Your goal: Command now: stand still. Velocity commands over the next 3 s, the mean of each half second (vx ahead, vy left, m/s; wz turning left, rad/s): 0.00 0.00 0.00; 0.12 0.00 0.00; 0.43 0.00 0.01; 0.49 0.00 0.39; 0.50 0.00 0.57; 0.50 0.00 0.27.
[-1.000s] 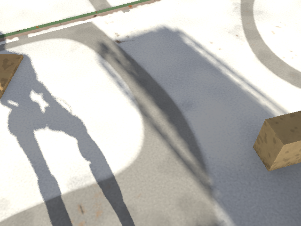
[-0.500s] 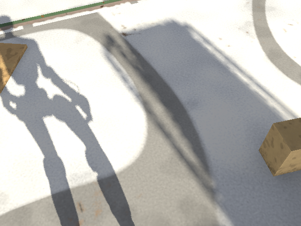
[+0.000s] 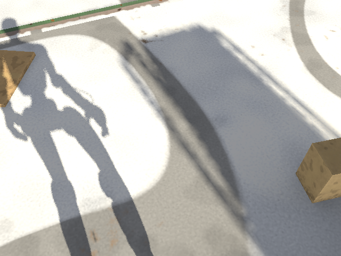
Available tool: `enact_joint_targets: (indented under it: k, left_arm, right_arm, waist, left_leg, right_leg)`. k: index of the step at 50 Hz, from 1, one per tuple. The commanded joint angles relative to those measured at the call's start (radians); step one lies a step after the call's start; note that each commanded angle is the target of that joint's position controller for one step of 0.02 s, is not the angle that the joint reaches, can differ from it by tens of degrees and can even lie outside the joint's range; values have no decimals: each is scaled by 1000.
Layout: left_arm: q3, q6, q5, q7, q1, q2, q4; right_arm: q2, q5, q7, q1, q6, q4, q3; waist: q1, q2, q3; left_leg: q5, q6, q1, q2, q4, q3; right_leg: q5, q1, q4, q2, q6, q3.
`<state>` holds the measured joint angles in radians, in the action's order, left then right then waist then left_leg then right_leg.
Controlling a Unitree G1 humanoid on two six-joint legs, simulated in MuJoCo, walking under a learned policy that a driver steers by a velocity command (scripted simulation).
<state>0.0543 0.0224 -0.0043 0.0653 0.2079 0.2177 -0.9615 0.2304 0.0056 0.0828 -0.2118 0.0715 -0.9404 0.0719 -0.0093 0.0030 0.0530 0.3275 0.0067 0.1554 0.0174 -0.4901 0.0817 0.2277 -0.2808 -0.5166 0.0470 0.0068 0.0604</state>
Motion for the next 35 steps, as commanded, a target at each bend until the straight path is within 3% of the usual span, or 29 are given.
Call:
enact_joint_targets:
  k: [1, 35]
  left_arm:
    - [20, 8, 0, -2, 27, 103, 27]
    - [6, -5, -4, 1, 108, 45, -74]
  right_arm:
    - [106, 0, -3, -37, 8, 29, 23]
    - [40, -2, -8, -192, -14, -75, -6]
  waist:
    - [1, 5, -41]
    - [-4, -1, 2]
  left_leg:
    - [-188, 19, 19, -3, 92, -13]
    - [-172, 10, 44, -18, 112, -14]
  right_leg:
    - [-163, 44, 73, -14, -26, 34]
    - [-155, 59, 94, -23, -23, 54]
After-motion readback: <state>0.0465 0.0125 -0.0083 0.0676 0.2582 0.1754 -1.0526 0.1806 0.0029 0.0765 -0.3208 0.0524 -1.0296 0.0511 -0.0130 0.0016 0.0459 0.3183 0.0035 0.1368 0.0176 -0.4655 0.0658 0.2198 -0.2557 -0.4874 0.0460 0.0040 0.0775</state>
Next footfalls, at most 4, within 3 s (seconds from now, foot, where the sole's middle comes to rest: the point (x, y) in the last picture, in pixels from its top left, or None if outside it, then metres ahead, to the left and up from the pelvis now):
1.44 left None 0.47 0.05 -0.92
1.84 right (222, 230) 0.64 -0.19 -0.92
2.42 left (147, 194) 0.81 0.15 -0.92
2.92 right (145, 133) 1.19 0.19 -0.92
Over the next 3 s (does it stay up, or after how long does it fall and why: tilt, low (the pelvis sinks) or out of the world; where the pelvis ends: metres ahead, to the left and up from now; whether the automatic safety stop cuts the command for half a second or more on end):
stays up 1.03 0.17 -0.16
